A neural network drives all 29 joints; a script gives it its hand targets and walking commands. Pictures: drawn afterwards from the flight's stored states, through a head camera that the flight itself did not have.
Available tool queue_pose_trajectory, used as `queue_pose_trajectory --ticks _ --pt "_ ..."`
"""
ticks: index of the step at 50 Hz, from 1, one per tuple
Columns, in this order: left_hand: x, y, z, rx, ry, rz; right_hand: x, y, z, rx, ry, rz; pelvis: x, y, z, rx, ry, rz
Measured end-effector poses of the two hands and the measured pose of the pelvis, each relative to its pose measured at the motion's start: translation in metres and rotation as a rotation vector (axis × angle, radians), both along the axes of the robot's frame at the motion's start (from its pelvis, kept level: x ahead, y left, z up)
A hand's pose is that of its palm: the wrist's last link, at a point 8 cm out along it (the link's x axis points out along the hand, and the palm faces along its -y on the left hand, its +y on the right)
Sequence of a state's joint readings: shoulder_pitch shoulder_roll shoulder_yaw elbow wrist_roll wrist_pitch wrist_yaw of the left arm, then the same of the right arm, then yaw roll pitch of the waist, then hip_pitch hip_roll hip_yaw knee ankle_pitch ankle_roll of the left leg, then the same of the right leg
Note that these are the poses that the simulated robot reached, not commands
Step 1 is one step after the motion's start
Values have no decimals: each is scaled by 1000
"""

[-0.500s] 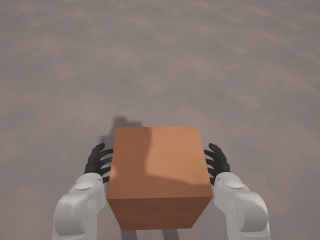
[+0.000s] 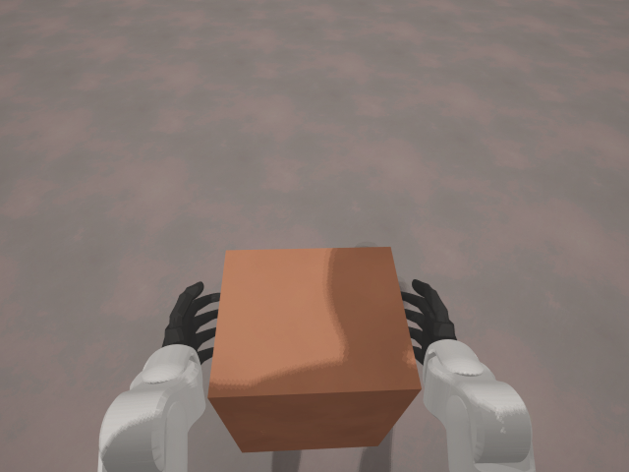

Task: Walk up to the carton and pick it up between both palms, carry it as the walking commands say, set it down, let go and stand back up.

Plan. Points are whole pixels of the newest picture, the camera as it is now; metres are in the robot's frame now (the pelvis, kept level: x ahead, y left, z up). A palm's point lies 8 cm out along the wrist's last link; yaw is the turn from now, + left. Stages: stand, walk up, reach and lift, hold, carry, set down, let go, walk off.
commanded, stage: carry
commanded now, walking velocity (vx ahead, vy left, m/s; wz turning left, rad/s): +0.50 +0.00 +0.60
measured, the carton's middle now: (310, 358) +0.27 +0.01 +0.02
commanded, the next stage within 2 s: none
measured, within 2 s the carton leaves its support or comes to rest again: neither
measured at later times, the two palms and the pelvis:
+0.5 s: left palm (164, 200) +0.53 +0.25 +0.05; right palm (326, 180) +0.58 -0.02 +0.05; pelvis +0.31 +0.07 -0.01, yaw +13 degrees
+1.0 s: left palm (104, 122) +0.74 +0.41 +0.07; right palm (234, 88) +0.88 +0.18 +0.07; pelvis +0.59 +0.16 -0.02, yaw +29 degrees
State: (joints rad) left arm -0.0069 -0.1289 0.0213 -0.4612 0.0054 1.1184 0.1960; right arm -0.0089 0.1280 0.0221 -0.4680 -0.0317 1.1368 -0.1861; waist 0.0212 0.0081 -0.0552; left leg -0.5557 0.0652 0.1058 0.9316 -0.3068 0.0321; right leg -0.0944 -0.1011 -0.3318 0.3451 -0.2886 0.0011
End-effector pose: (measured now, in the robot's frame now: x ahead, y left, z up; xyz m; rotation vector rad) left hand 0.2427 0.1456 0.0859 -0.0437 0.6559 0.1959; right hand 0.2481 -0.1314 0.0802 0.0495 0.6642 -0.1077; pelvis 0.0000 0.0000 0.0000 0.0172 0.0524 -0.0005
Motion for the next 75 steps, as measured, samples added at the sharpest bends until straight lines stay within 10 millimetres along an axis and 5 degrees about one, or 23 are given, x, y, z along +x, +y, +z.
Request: queue_pose_trajectory --ticks 7,11,14,23,32,43,51,55,63,70,75 --pt "94 27 -5 -1 -34 37 104 28 -5 -3 -35 37 97 18 -15 12 -4 43" --pt "162 47 -26 -11 -46 18 166 47 -23 -20 -46 22 157 41 -38 23 -15 52" --pt "201 58 -44 -30 25 15 203 59 -39 -38 25 19 188 52 -38 19 9 87" --pt "274 97 -45 -47 68 107 303 99 -35 -34 71 99 283 68 -12 -13 21 192" --pt "362 136 -21 -3 -39 293 443 150 -18 13 -35 281 413 71 -20 -41 14 337" --pt "435 205 -3 -8 -5 494 567 241 0 -10 -6 495 531 104 -1 -19 15 499" --pt "502 278 -17 -24 -46 511 635 315 -9 -29 -47 513 595 170 -22 -6 7 501" --pt "533 296 -33 -64 -2 482 658 328 -22 -63 -1 481 612 187 -23 -17 15 468" --pt "593 288 -43 -94 -4 356 683 305 -26 -79 1 347 632 198 -20 -33 4 376" --pt "637 259 -42 -52 -39 262 703 269 -34 -42 -36 255 657 190 -36 -30 -7 283" --pt "654 235 -52 -46 4 171 699 239 -43 -27 7 162 655 187 -37 -18 -28 217"
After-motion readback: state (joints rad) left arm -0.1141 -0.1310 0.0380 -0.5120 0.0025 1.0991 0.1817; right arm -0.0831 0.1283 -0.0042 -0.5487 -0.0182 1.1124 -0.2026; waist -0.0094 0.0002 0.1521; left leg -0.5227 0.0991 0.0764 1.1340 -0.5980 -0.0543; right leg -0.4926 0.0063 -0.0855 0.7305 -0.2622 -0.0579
